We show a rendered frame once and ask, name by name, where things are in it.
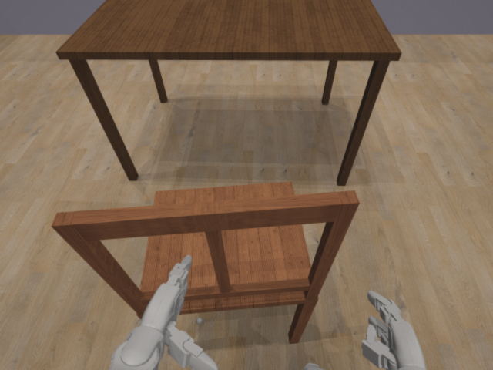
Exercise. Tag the robot right hand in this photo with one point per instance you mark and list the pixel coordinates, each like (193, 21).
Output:
(399, 345)

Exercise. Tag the robot left hand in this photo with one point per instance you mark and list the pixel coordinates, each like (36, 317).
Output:
(164, 306)

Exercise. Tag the robot right shin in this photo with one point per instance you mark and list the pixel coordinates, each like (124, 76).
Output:
(311, 365)

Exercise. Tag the chair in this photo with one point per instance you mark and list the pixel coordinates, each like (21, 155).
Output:
(246, 242)

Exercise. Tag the table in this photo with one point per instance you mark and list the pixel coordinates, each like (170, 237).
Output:
(308, 30)

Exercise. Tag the left robot forearm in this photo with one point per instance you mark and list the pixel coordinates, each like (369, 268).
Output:
(142, 350)

